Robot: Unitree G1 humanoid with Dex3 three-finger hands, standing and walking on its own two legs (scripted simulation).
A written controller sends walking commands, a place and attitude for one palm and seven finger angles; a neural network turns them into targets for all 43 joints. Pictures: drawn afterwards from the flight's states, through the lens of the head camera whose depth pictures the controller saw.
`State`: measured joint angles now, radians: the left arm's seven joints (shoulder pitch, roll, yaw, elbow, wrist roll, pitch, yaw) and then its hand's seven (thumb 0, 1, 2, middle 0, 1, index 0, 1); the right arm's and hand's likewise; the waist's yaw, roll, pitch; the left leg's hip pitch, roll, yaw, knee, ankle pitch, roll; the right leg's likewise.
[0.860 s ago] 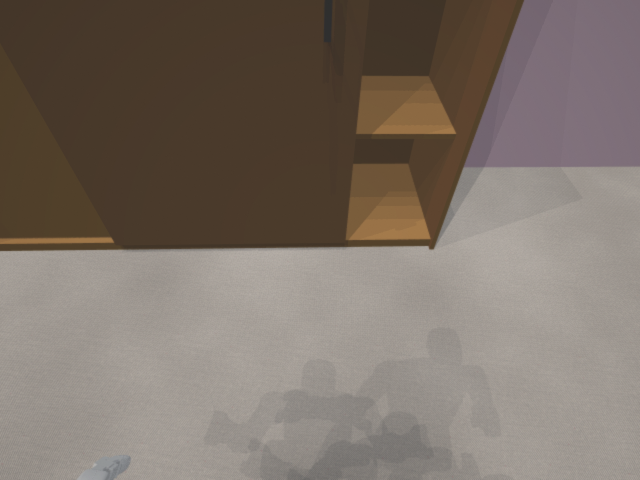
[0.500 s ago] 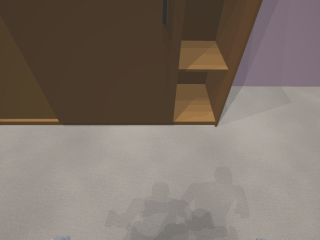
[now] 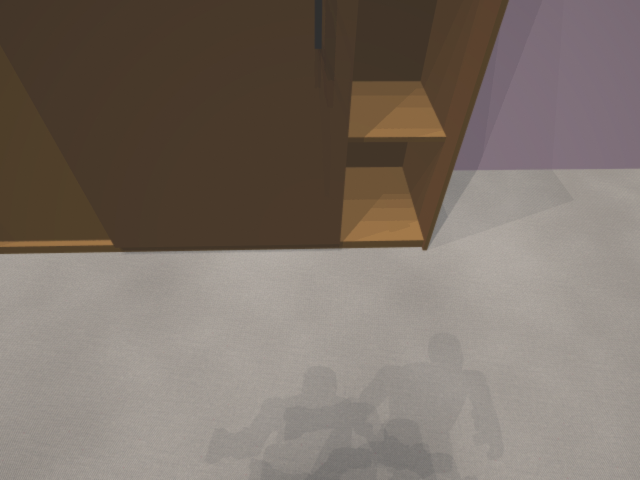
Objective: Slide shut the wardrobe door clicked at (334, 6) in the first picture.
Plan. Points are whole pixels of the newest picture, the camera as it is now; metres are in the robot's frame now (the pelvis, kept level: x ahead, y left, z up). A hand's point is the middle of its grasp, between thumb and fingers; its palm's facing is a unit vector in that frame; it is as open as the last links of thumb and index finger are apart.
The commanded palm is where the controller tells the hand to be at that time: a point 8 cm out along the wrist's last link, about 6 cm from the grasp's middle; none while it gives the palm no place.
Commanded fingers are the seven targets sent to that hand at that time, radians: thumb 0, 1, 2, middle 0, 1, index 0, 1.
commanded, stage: stand and wait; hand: left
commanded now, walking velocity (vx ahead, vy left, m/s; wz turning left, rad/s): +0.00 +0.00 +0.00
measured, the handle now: (318, 1) +1.10 +0.07 +0.19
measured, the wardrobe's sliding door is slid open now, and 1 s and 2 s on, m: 0.36 0.36 0.36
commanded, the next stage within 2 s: look at it before walking up in 0.12 s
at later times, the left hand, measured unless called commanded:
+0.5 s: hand out of the picture +0.08 +0.25 -0.16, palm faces -0.02 -0.94 -0.33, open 7.4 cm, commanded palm none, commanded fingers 0.00 0.90 0.90 -0.20 -0.30 -0.20 -0.30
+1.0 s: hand out of the picture +0.07 +0.23 -0.17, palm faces -0.06 -0.96 -0.27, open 7.4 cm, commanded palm none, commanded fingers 0.00 0.90 0.90 -0.20 -0.30 -0.20 -0.30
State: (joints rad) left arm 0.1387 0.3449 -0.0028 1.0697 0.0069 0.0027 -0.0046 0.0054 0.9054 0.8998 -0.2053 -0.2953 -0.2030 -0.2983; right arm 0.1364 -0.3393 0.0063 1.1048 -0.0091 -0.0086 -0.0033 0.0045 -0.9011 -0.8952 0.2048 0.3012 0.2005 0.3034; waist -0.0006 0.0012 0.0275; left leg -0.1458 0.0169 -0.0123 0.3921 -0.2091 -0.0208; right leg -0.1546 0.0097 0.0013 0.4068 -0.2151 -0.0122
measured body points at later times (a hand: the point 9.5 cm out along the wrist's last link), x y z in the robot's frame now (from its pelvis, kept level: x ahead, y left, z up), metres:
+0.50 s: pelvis +0.00 +0.00 +0.00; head +0.01 +0.01 +0.45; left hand +0.08 +0.30 -0.13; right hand +0.08 -0.29 -0.13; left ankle +0.00 +0.13 -0.74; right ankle +0.00 -0.11 -0.74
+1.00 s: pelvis +0.03 +0.01 -0.01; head +0.02 +0.01 +0.44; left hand +0.07 +0.28 -0.15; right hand +0.07 -0.27 -0.15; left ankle +0.00 +0.13 -0.74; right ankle +0.00 -0.11 -0.74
